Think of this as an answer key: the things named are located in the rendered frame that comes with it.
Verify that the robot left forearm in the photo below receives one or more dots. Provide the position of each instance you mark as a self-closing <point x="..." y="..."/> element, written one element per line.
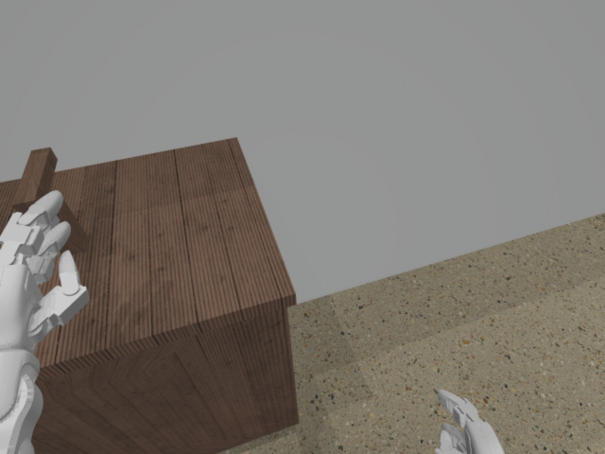
<point x="21" y="401"/>

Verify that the robot right hand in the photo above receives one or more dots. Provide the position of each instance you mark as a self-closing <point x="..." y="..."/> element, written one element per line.
<point x="479" y="437"/>

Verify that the tap lever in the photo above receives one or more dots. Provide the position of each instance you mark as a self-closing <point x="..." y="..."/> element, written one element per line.
<point x="53" y="223"/>

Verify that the robot left hand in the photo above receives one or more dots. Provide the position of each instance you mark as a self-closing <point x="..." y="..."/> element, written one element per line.
<point x="26" y="261"/>

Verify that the counter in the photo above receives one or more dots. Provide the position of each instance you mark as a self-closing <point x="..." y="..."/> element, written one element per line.
<point x="184" y="346"/>

